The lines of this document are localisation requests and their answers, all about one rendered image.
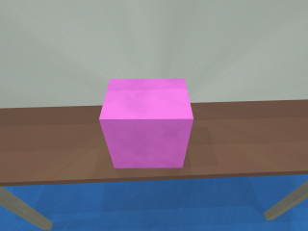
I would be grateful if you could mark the table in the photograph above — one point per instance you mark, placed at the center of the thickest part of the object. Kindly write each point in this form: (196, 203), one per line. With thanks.
(66, 145)

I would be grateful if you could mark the carton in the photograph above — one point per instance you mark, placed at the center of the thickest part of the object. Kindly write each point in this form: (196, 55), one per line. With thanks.
(147, 122)

